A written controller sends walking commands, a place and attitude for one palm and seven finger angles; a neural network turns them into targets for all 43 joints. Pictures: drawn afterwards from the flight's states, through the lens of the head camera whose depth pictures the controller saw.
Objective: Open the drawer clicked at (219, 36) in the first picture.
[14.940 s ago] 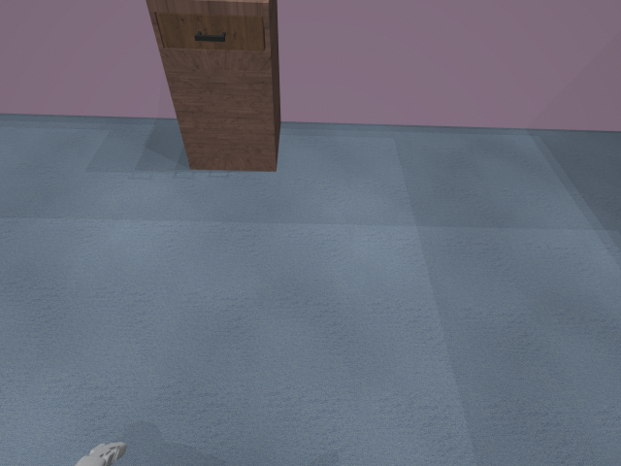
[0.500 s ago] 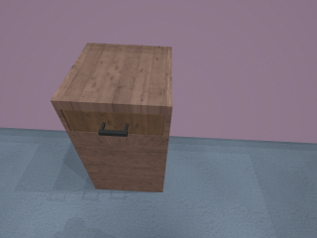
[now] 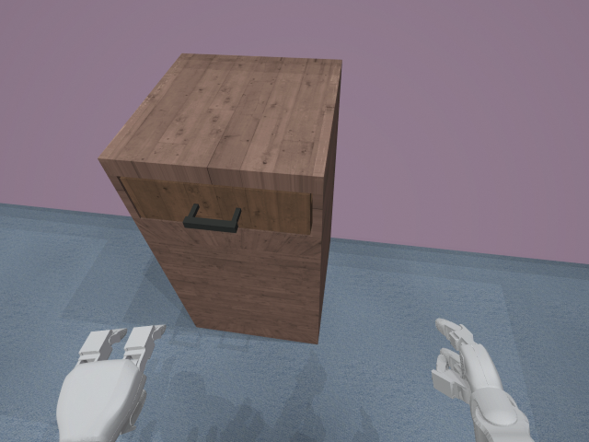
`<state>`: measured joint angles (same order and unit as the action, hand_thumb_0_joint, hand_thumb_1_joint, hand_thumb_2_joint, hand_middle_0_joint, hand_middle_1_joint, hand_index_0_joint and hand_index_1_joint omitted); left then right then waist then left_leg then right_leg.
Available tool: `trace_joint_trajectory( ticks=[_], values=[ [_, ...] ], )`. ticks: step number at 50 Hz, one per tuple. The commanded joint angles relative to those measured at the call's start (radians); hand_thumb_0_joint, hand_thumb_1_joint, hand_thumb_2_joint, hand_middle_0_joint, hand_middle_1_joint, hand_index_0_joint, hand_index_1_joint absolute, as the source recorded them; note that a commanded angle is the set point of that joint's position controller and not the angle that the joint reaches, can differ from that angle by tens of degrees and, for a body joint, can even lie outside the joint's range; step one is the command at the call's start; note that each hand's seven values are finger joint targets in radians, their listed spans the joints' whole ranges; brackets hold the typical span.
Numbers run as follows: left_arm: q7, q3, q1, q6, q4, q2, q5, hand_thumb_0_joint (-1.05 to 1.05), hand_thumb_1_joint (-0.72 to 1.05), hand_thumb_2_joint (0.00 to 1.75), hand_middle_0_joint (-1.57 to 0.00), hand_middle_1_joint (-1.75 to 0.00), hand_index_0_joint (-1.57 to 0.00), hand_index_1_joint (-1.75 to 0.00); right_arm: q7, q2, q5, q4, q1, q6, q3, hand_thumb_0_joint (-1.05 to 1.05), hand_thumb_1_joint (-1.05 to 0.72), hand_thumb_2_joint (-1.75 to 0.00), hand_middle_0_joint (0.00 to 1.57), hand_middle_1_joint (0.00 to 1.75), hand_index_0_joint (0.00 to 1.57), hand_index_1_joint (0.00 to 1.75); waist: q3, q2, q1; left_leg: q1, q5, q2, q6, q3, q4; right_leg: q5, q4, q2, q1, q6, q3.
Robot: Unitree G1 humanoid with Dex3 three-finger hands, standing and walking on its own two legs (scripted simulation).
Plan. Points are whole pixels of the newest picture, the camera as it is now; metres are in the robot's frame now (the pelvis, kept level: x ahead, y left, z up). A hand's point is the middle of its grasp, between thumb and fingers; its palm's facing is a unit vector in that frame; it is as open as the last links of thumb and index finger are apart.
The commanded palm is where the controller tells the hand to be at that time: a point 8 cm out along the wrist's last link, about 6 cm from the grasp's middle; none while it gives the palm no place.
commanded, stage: raise the hand with hooked fingers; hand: left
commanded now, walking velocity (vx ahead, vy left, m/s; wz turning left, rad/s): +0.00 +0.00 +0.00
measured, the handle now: (213, 217) +0.50 +0.27 -0.07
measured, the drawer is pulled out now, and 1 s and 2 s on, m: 0.00 0.00 0.00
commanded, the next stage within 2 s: move the hooked fingers above the handle in 1.30 s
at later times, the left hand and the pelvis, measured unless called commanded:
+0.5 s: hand (163, 270) +0.30 +0.25 +0.06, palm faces +0.11 -0.09 -0.99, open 12.6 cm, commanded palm +0.27 +0.25 +0.12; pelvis +0.03 +0.02 +0.02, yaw -5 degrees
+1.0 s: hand (128, 210) +0.35 +0.31 +0.12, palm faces +0.02 -0.09 -1.00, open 13.9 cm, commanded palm +0.32 +0.30 +0.17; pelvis +0.02 +0.08 +0.04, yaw -4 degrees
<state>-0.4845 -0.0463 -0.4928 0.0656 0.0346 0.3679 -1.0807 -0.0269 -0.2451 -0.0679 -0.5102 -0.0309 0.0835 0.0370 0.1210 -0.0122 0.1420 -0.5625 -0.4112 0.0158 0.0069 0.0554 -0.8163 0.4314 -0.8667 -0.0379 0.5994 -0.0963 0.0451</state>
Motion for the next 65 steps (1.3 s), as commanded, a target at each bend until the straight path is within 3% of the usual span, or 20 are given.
trace_joint_trajectory(
  ticks=[1,3,4,8,10,15,18,20,22,26,29,33,36,45,49,50,53,58,62,65],
  values=[
    [-0.032,0.055,0.383,0.096,-0.279,0.115,0.048,0.00,0.18,0.59,-0.25,-0.76,-0.25,-0.76,0.012,-0.073,-0.006,0.107,0.053,-0.066,0.021,0.00,-0.90,-0.90,0.20,0.30,0.20,0.30,0.134,-0.049,-0.156,0.045,0.149,-0.076,-0.057,-0.067,-0.042,-0.225,0.227,0.062,-0.038,0.049,-0.319],
    [0.014,0.046,0.326,0.058,-0.209,0.094,0.081,0.00,0.13,0.57,-0.25,-0.80,-0.25,-0.80,0.015,-0.075,0.008,0.099,0.057,-0.066,0.017,0.00,-0.90,-0.90,0.20,0.30,0.20,0.30,0.142,-0.075,-0.149,0.008,0.156,-0.079,-0.057,-0.069,-0.015,-0.323,0.231,0.066,-0.116,0.069,-0.302],
    [0.039,0.049,0.292,0.027,-0.178,0.102,0.085,0.00,0.11,0.56,-0.26,-0.81,-0.26,-0.81,0.016,-0.076,0.015,0.096,0.052,-0.060,0.013,0.00,-0.90,-0.90,0.20,0.30,0.20,0.30,0.144,-0.077,-0.130,-0.002,0.162,-0.078,-0.053,-0.061,0.014,-0.367,0.237,0.071,-0.167,0.077,-0.283],
    [0.126,0.152,0.149,-0.086,-0.129,0.216,0.102,0.00,0.01,0.52,-0.26,-0.87,-0.26,-0.87,0.026,-0.079,0.039,0.110,0.056,-0.030,-0.012,0.00,-0.90,-0.90,0.20,0.30,0.20,0.30,0.224,-0.133,-0.049,-0.020,0.230,-0.083,-0.036,-0.046,0.101,-0.645,0.222,0.085,-0.421,0.100,-0.299],
    [0.146,0.158,0.157,-0.085,-0.179,0.226,0.104,0.00,-0.03,0.50,-0.27,-0.90,-0.27,-0.90,0.030,-0.070,0.039,0.106,0.060,-0.028,-0.022,0.00,-0.90,-0.90,0.20,0.30,0.20,0.30,0.230,-0.116,-0.042,-0.014,0.242,-0.086,-0.032,-0.051,0.125,-0.756,0.207,0.100,-0.482,0.110,-0.297],
    [0.110,0.188,0.245,-0.034,-0.313,0.220,0.091,0.00,-0.15,0.45,-0.27,-0.98,-0.27,-0.98,0.039,-0.060,0.029,0.094,0.064,-0.040,-0.004,0.00,-0.90,-0.90,0.20,0.30,0.20,0.30,0.204,0.019,-0.048,0.042,0.255,-0.090,-0.044,-0.071,0.152,-0.620,0.235,0.076,-0.420,0.080,-0.256],
    [0.061,0.213,0.279,-0.014,-0.299,0.216,0.100,0.00,-0.22,0.42,-0.28,-1.02,-0.28,-1.02,0.043,-0.066,0.030,0.084,0.055,-0.057,0.013,0.00,-0.90,-0.90,0.20,0.30,0.20,0.30,0.203,-0.022,-0.066,0.064,0.269,-0.090,-0.050,-0.080,0.150,-0.597,0.236,0.063,-0.386,0.079,-0.227],
    [0.044,0.205,0.284,-0.033,-0.233,0.193,0.100,0.00,-0.27,0.40,-0.28,-1.05,-0.28,-1.05,0.042,-0.074,0.038,0.070,0.038,-0.061,0.029,0.00,-0.90,-0.90,0.20,0.30,0.20,0.30,0.210,-0.059,-0.074,0.059,0.278,-0.090,-0.048,-0.071,0.152,-0.645,0.231,0.067,-0.390,0.088,-0.220],
    [0.048,0.190,0.306,-0.074,-0.210,0.189,0.106,0.00,-0.31,0.38,-0.29,-1.08,-0.29,-1.08,0.038,-0.087,0.048,0.063,0.030,-0.058,0.041,0.00,-0.90,-0.90,0.20,0.30,0.20,0.30,0.252,-0.054,-0.072,0.077,0.310,-0.094,-0.045,-0.058,0.164,-0.716,0.221,0.068,-0.425,0.091,-0.206],
    [0.108,0.101,0.414,-0.172,-0.229,0.169,0.119,0.00,-0.41,0.34,-0.29,-1.14,-0.29,-1.14,0.041,-0.101,0.069,0.065,0.045,-0.048,0.045,0.00,-0.90,-0.90,0.20,0.30,0.20,0.30,0.247,-0.016,-0.077,0.160,0.363,-0.087,-0.050,-0.040,0.208,-0.649,0.249,0.054,-0.438,0.081,-0.150],
    [0.167,0.060,0.533,-0.204,-0.261,0.179,0.115,0.00,-0.48,0.31,-0.30,-1.18,-0.30,-1.18,0.052,-0.101,0.074,0.071,0.054,-0.041,0.035,0.00,-0.90,-0.90,0.20,0.30,0.20,0.30,0.209,0.020,-0.088,0.241,0.392,-0.071,-0.054,-0.048,0.241,-0.522,0.275,0.039,-0.390,0.067,-0.108],
    [0.213,0.083,0.646,-0.203,-0.249,0.239,0.083,0.00,-0.50,0.30,-0.30,-1.20,-0.30,-1.20,0.060,-0.095,0.070,0.069,0.041,-0.029,0.018,0.00,-0.90,-0.90,0.20,0.30,0.20,0.30,0.170,0.064,-0.076,0.319,0.446,-0.052,-0.046,-0.073,0.287,-0.417,0.302,0.025,-0.366,0.049,-0.066],
    [0.236,0.087,0.718,-0.207,-0.175,0.247,0.073,0.00,-0.50,0.30,-0.30,-1.20,-0.30,-1.20,0.060,-0.086,0.077,0.063,0.039,-0.022,0.005,0.00,-0.90,-0.90,0.20,0.30,0.20,0.30,0.107,0.076,-0.075,0.335,0.443,-0.041,-0.034,-0.086,0.323,-0.363,0.326,0.015,-0.344,0.042,-0.045],
    [0.380,0.033,0.942,-0.212,-0.074,0.254,0.114,0.00,-0.50,0.30,-0.30,-1.20,-0.30,-1.20,0.059,-0.095,0.091,0.064,0.004,-0.005,-0.006,0.00,-0.90,-0.90,0.20,0.30,0.20,0.30,0.119,0.081,-0.100,0.414,0.504,-0.023,-0.014,-0.114,0.379,-0.335,0.389,0.009,-0.382,0.039,-0.023],
    [0.438,0.016,0.830,-0.160,-0.057,0.214,0.133,0.00,-0.50,0.30,-0.30,-1.20,-0.30,-1.20,0.039,-0.098,0.086,0.076,-0.031,-0.008,-0.005,0.00,-0.90,-0.90,0.20,0.30,0.20,0.30,0.118,0.056,-0.090,0.425,0.581,-0.014,-0.007,-0.133,0.380,-0.344,0.402,0.008,-0.389,0.039,-0.013],
    [0.443,0.036,0.809,-0.141,-0.075,0.231,0.136,0.00,-0.50,0.30,-0.30,-1.20,-0.30,-1.20,0.036,-0.100,0.083,0.075,-0.035,-0.007,-0.001,0.00,-0.90,-0.90,0.20,0.30,0.20,0.30,0.120,0.047,-0.086,0.432,0.602,-0.011,-0.007,-0.131,0.380,-0.360,0.408,0.006,-0.394,0.041,-0.015],
    [0.427,0.087,0.828,-0.085,-0.151,0.282,0.137,0.00,-0.50,0.30,-0.30,-1.20,-0.30,-1.20,0.029,-0.104,0.077,0.082,-0.033,-0.008,0.002,0.00,-0.90,-0.90,0.20,0.30,0.20,0.30,0.127,0.090,-0.074,0.422,0.594,-0.010,0.002,-0.140,0.392,-0.335,0.410,0.009,-0.404,0.036,-0.017],
    [0.327,0.168,0.880,-0.020,-0.244,0.347,0.115,0.00,-0.50,0.30,-0.30,-1.20,-0.30,-1.20,0.028,-0.099,0.070,0.068,-0.040,-0.023,0.015,0.00,-0.90,-0.90,0.20,0.30,0.20,0.30,0.192,0.157,-0.057,0.456,0.643,-0.013,0.020,-0.161,0.378,-0.339,0.394,0.002,-0.393,0.029,-0.021],
    [0.279,0.146,0.842,-0.046,-0.167,0.299,0.131,0.00,-0.50,0.30,-0.30,-1.20,-0.30,-1.20,0.027,-0.100,0.082,0.047,-0.049,-0.027,0.025,0.00,-0.90,-0.90,0.20,0.30,0.20,0.30,0.172,0.102,-0.069,0.426,0.580,-0.025,0.008,-0.134,0.374,-0.346,0.400,-0.001,-0.375,0.034,-0.020],
    [0.286,0.107,0.815,-0.091,-0.122,0.267,0.140,0.00,-0.50,0.30,-0.30,-1.20,-0.30,-1.20,0.024,-0.108,0.092,0.040,-0.051,-0.023,0.029,0.00,-0.90,-0.90,0.20,0.30,0.20,0.30,0.162,0.065,-0.081,0.407,0.544,-0.026,0.002,-0.121,0.381,-0.351,0.404,0.000,-0.384,0.037,-0.019]
  ],
)
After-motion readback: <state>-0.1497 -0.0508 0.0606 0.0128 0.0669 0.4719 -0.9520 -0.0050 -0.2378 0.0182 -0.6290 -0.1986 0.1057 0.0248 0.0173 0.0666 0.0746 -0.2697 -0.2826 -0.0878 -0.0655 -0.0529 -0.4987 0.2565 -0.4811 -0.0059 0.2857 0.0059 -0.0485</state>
